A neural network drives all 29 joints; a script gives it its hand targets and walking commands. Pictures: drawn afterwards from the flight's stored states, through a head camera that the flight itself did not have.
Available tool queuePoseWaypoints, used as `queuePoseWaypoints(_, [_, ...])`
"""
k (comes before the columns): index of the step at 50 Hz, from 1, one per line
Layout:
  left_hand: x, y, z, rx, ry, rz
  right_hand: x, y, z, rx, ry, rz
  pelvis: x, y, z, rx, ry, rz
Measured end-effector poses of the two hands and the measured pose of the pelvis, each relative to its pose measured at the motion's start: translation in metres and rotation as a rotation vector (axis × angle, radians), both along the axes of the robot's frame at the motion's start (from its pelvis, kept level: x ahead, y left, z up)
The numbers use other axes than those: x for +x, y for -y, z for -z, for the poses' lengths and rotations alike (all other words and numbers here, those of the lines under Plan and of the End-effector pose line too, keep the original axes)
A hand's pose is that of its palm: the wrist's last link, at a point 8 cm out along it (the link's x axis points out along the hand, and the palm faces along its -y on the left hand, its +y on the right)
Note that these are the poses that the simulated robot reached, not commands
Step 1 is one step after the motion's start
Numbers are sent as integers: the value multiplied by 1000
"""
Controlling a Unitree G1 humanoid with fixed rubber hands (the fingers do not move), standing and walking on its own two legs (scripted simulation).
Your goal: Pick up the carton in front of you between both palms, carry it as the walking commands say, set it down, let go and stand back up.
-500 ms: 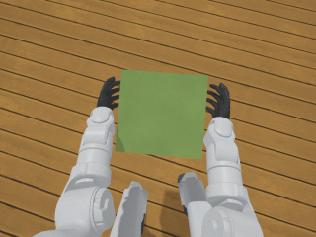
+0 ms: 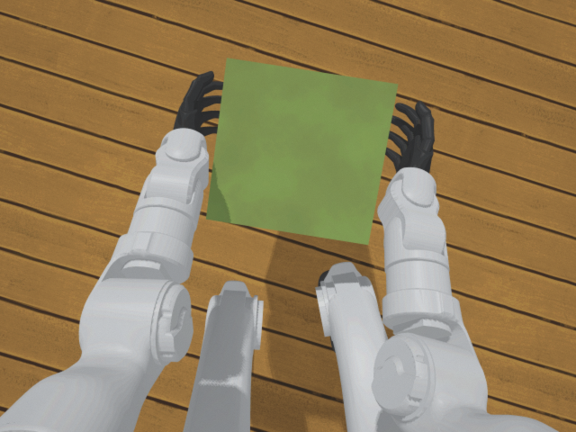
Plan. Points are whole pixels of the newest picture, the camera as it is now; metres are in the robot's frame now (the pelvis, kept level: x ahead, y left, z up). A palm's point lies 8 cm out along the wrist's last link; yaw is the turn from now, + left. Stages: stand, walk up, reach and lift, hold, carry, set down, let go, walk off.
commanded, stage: set down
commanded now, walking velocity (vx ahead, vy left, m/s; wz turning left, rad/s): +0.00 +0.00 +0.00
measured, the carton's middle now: (298, 158) +0.47 -0.05 -0.21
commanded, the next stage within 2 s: none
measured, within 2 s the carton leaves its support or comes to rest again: rests again in 1.26 s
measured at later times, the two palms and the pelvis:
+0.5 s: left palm (218, 138) +0.53 +0.08 -0.26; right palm (384, 176) +0.44 -0.19 -0.24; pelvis -0.02 +0.00 -0.10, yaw -1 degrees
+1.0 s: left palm (225, 136) +0.54 +0.07 -0.28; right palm (390, 171) +0.45 -0.21 -0.26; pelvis -0.02 +0.01 -0.12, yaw -2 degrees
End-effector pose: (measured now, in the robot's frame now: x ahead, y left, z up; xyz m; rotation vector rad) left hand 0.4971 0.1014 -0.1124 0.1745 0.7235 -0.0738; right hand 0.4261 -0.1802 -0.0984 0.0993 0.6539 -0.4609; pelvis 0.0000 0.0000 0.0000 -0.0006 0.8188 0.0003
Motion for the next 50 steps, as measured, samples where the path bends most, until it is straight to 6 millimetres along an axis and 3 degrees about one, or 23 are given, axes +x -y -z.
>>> queuePoseWaypoints(22, [33,14,133,36,-46,116,7,9,136,6,-59,40,-24,-3,91,-28,16,-19])
queuePoseWaypoints(27, [40,20,159,26,-48,142,20,19,149,-13,-68,22,-24,-6,104,-39,24,-21])
queuePoseWaypoints(31, [43,25,168,-3,-44,153,22,25,153,-18,-75,34,-20,-8,109,-52,22,-25])
queuePoseWaypoints(50, [46,27,171,-36,-51,177,27,33,161,-6,-78,12,-17,-9,118,-63,25,-25])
